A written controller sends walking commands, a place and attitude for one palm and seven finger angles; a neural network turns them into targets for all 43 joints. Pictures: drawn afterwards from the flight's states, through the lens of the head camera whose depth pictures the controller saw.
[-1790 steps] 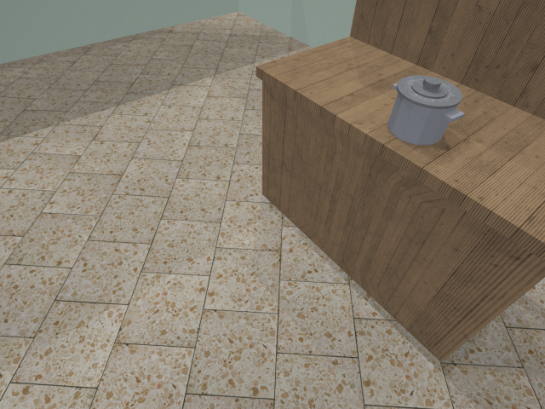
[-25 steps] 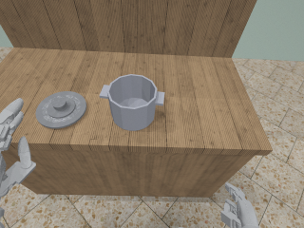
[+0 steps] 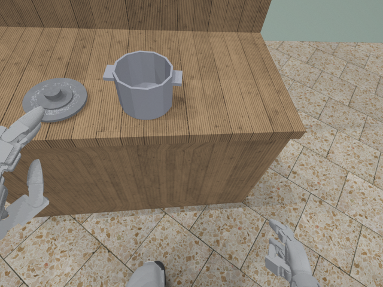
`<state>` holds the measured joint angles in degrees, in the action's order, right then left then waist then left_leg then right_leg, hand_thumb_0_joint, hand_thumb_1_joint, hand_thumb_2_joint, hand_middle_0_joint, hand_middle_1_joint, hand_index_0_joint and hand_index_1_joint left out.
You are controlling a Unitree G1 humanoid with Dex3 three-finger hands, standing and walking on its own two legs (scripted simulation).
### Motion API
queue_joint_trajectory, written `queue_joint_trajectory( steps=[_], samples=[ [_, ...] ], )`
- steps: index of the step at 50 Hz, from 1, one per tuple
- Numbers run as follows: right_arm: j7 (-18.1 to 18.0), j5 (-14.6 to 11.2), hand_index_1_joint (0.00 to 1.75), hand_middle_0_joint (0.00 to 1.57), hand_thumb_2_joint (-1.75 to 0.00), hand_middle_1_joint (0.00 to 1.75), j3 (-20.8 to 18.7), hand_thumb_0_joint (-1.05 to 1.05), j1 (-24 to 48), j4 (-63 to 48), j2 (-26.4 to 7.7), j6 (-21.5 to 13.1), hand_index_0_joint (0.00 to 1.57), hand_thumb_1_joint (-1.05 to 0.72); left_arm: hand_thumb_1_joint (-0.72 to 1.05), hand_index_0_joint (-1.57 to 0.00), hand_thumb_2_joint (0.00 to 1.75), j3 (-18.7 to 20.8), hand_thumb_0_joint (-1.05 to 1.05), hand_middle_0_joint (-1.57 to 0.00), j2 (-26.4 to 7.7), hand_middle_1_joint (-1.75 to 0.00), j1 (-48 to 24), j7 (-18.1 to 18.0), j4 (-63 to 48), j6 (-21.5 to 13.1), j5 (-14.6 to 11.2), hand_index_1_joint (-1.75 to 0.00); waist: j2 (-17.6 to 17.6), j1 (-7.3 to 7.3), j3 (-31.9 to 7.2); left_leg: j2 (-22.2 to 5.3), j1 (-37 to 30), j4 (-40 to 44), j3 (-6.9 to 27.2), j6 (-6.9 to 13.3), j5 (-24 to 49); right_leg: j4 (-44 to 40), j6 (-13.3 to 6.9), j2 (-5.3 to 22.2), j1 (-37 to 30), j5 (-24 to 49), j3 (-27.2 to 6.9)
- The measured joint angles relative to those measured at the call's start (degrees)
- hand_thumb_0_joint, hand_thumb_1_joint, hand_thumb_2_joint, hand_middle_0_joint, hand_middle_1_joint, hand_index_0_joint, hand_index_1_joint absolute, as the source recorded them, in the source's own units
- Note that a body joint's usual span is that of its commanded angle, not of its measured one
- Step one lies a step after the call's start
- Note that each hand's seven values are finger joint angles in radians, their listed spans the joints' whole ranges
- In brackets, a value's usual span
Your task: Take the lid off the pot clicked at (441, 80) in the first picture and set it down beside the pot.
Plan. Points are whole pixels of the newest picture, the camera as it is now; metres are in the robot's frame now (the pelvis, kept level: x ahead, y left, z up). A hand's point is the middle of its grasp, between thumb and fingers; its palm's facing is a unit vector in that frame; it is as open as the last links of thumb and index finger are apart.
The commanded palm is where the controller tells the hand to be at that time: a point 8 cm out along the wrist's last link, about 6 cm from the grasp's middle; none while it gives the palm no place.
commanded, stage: step back with the hand held close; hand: left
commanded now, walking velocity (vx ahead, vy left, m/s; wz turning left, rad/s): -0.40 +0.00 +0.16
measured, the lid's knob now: (52, 92) +0.59 +0.40 -0.02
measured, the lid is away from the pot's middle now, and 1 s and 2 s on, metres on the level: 0.26 0.26 0.26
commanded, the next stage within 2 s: stop stepping back and stand still in 0.06 s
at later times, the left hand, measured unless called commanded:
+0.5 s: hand out of the picture +0.05 +0.26 +0.20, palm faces +0.35 -0.80 -0.49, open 7.4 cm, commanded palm +0.00 +0.31 +0.19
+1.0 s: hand out of the picture +0.03 +0.35 +0.19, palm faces +0.31 -0.86 -0.41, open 7.4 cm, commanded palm none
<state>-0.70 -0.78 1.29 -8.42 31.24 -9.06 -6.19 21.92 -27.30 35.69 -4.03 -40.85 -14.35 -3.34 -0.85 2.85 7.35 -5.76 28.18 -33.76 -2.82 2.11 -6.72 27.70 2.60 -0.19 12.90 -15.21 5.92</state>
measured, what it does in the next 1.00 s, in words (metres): walks backwards: left foot, then right foot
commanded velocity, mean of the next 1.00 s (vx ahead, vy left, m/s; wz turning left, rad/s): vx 0.11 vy -0.09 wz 0.02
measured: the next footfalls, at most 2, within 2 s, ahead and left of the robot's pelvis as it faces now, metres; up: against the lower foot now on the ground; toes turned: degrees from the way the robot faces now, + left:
left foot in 0.22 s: -0.03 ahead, +0.11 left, +0.00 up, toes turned +4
right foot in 0.50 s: -0.14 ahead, -0.11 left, +0.00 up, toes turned -3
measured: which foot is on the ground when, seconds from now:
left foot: down 0.00-0.04, up 0.06-0.20, down 0.22-0.52, up 0.54-0.70, down 0.72-1.00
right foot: down 0.00-0.26, up 0.28-0.48, down 0.50-0.72, up 0.74-1.00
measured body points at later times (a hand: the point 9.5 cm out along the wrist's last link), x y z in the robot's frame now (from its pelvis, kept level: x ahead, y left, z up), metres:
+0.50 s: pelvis -0.12 +0.03 -0.01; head -0.12 +0.07 +0.43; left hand +0.02 +0.30 +0.22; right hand +0.05 -0.18 -0.07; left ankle -0.07 +0.11 -0.73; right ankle -0.18 -0.11 -0.73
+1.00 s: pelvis -0.18 +0.11 +0.01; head -0.17 +0.18 +0.45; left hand +0.00 +0.39 +0.21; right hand -0.03 -0.12 -0.05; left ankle -0.17 +0.11 -0.73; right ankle -0.18 -0.05 -0.63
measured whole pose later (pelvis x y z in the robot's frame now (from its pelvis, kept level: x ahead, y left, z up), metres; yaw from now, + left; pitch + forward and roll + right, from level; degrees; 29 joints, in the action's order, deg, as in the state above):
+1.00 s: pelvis -0.18 +0.11 +0.01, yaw +2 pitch +0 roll -8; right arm -0.2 0.0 0.4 -16.4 33.6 -8.3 -8.1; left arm 22.0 -27.4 30.1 -5.6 -38.0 -13.4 -0.3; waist 0.5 3.2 -0.6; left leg -0.3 17.1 -34.2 -2.4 7.6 -17.9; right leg 65.1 -0.1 -3.8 30.8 -20.2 3.7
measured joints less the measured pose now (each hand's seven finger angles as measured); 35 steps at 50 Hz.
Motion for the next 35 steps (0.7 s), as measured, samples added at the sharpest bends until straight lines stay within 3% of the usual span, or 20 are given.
queue_joint_trajectory(
  steps=[2,4,6,8,9,11,13,16,19,22,25,26,29,32,34,35],
  samples=[
    [-0.4,-0.9,0.30,0.21,-0.90,0.30,-0.8,0.02,-1.9,0.0,-0.6,1.3,0.21,-0.90,0.89,-0.22,0.90,1.8,0.01,-0.21,-2.2,-0.31,3.9,0.1,-1.9,-1.2,-0.8,-0.31,0.3,0.31,-1.0,0.6,1.0,-2.8,1.4,-0.9,-4.7,2.2,-0.7,0.1,0.8,-0.7,0.6],
    [-1.1,-1.5,0.30,0.21,-0.90,0.30,-2.1,0.02,-3.9,0.8,-1.4,2.8,0.21,-0.90,0.89,-0.22,0.90,2.7,0.01,-0.21,-2.8,-0.31,6.8,-0.3,-2.5,-2.0,-1.1,-0.31,1.4,0.17,-3.1,2.5,2.0,-10.8,2.3,-1.9,-11.0,5.2,-0.9,1.3,1.6,-2.1,0.3],
    [-2.0,-1.6,0.30,0.20,-0.90,0.30,-3.5,0.02,-5.6,2.2,-2.5,4.0,0.21,-0.90,0.88,-0.22,0.90,2.6,0.01,-0.22,-1.7,-0.31,6.9,-0.7,-1.3,-2.1,-1.0,-0.31,2.2,-0.12,-5.9,4.4,1.6,-20.1,2.8,-2.5,-14.6,7.2,-0.7,2.6,2.4,-2.9,-0.3],
    [-2.9,-1.7,0.30,0.20,-0.90,0.30,-4.4,0.02,-6.5,3.2,-3.6,4.8,0.21,-0.90,0.88,-0.22,0.90,2.0,0.01,-0.22,0.4,-0.31,4.2,-1.4,1.4,-1.9,-0.7,-0.31,2.2,-0.24,-8.3,5.1,-0.6,-23.9,3.5,-2.9,-16.2,8.7,-0.2,3.4,3.5,-3.0,-0.3],
    [-2.3,-1.4,0.30,0.20,-0.90,0.30,-5.2,0.02,-6.9,4.0,-4.6,4.1,0.20,-0.90,0.88,-0.22,0.90,0.4,0.00,-0.22,1.6,-0.31,0.2,-1.0,5.3,-1.4,0.8,-0.31,1.6,-0.31,-9.4,5.4,-1.4,-24.5,4.4,-2.7,-17.0,9.9,0.1,4.0,4.8,-3.1,0.3],
    [-2.3,-2.1,0.30,0.20,-0.90,0.30,-5.2,0.02,-6.5,3.9,-6.2,4.2,0.20,-0.90,0.89,-0.22,0.90,-1.1,0.00,-0.21,4.1,-0.31,-6.8,-0.9,9.5,1.7,0.5,-0.31,1.2,0.11,-9.4,4.6,-5.3,-18.8,5.0,-2.1,-17.3,13.8,0.9,5.2,7.9,-3.9,1.4],
    [-3.3,-2.3,0.30,0.20,-0.90,0.30,-4.6,0.02,-3.9,4.0,-5.1,3.5,0.20,-0.91,0.89,-0.22,0.90,0.3,0.00,-0.21,4.5,-0.31,-8.7,-2.3,10.9,1.4,0.2,-0.31,4.1,0.49,-7.1,5.7,-6.6,-14.9,3.0,0.3,-22.2,17.5,0.8,7.0,11.0,-4.3,0.1],
    [-2.5,-1.0,0.30,0.20,-0.90,0.30,-3.1,0.02,-2.4,1.7,-0.9,0.8,0.20,-0.91,0.89,-0.21,0.90,3.3,0.01,-0.21,4.0,-0.31,-2.8,-3.4,8.2,2.3,0.2,-0.31,7.9,-0.16,-5.0,5.5,-6.5,-13.2,-1.0,0.8,-17.0,27.5,-0.5,3.8,15.1,-10.1,-5.4],
    [-0.8,-0.2,0.30,0.20,-0.90,0.30,-2.3,0.02,-4.9,0.0,1.6,-2.4,0.20,-0.91,0.89,-0.21,0.90,2.1,0.01,-0.21,2.7,-0.31,2.0,-3.1,1.5,3.7,0.7,-0.31,6.8,0.40,-6.1,5.0,-5.0,-11.2,0.4,0.9,-14.2,38.0,-0.9,0.1,15.2,-9.9,-6.1],
    [0.1,-0.3,0.30,0.20,-0.90,0.30,-1.0,0.02,-6.9,0.4,2.0,-3.5,0.20,-0.90,0.89,-0.21,0.90,1.2,0.02,-0.21,0.9,-0.31,3.7,-3.2,-4.5,2.3,0.7,-0.31,5.0,-1.06,-7.8,4.8,-3.7,-8.7,1.4,1.0,-11.7,27.3,-1.5,-0.3,8.6,-9.1,-4.8],
    [-0.1,-0.2,0.30,0.20,-0.90,0.30,0.4,0.02,-7.7,0.1,1.7,-2.6,0.21,-0.90,0.89,-0.21,0.90,4.4,0.01,-0.21,-1.9,-0.31,2.8,-3.2,-4.2,0.0,0.4,-0.31,3.3,-2.68,-9.0,4.8,-1.4,-9.8,1.1,1.0,-10.9,11.2,-2.3,0.3,0.1,-8.6,-2.4],
    [-0.2,-0.4,0.30,0.20,-0.90,0.30,0.6,0.02,-7.3,0.2,1.1,-1.9,0.21,-0.90,0.89,-0.21,0.90,4.7,0.01,-0.21,-2.0,-0.31,1.1,-2.9,-2.3,-0.7,0.4,-0.31,1.7,-2.98,-8.9,4.2,-0.3,-11.6,1.5,1.1,-11.5,8.7,-1.6,-0.1,-1.0,-11.1,-1.5],
    [-0.6,-1.4,0.30,0.20,-0.90,0.30,0.0,0.02,-6.7,1.9,-0.5,1.1,0.21,-0.90,0.89,-0.22,0.90,2.6,0.00,-0.21,-0.6,-0.31,-5.1,-1.6,5.6,-0.3,-0.1,-0.31,-2.9,-1.82,-8.1,4.4,2.1,-22.7,4.0,0.4,-15.7,9.1,-1.0,-1.3,-2.5,-9.9,1.4],
    [-0.5,-2.2,0.30,0.21,-0.90,0.30,-0.2,0.02,-7.7,3.3,-0.7,4.3,0.21,-0.90,0.89,-0.21,0.90,1.8,0.00,-0.21,1.8,-0.31,-5.9,-1.2,10.2,1.6,-0.4,-0.31,-0.4,-2.64,-10.3,5.8,1.8,-34.5,2.6,0.0,-17.1,10.5,-0.8,0.0,-2.1,-9.9,0.2],
    [-0.8,-2.1,0.30,0.21,-0.90,0.30,-0.2,0.02,-8.3,2.7,-1.1,5.1,0.21,-0.90,0.89,-0.21,0.90,1.7,0.00,-0.21,3.7,-0.31,-4.3,-1.4,10.8,2.4,-0.3,-0.31,1.5,-2.54,-11.5,5.0,-1.1,-32.0,2.1,0.3,-18.1,11.1,-0.6,0.5,-0.9,-9.9,-1.0],
    [-1.1,-2.1,0.30,0.21,-0.90,0.30,-0.2,0.02,-8.4,2.1,-1.5,4.8,0.21,-0.90,0.89,-0.21,0.90,1.3,0.00,-0.21,4.6,-0.31,-3.8,-1.6,10.3,2.8,-0.1,-0.31,2.3,-2.16,-11.5,4.5,-3.5,-26.1,2.0,0.6,-17.4,12.1,-0.5,0.8,0.1,-10.1,-1.1]
  ],
)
